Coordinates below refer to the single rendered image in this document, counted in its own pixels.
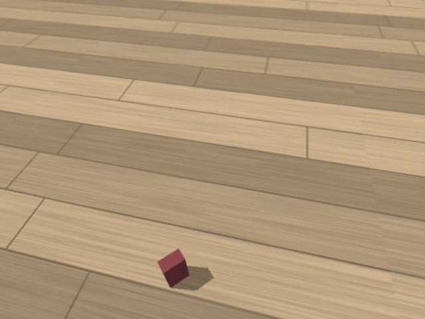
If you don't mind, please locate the carton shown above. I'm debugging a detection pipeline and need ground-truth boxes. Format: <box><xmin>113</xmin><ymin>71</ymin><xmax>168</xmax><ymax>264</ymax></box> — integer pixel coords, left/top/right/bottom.
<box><xmin>157</xmin><ymin>249</ymin><xmax>189</xmax><ymax>288</ymax></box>

